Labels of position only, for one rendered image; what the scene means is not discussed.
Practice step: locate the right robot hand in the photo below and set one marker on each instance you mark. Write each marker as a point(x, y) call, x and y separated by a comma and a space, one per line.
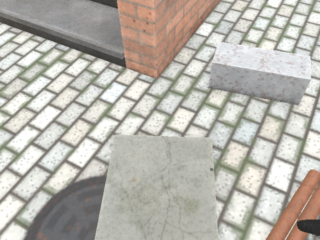
point(311, 226)

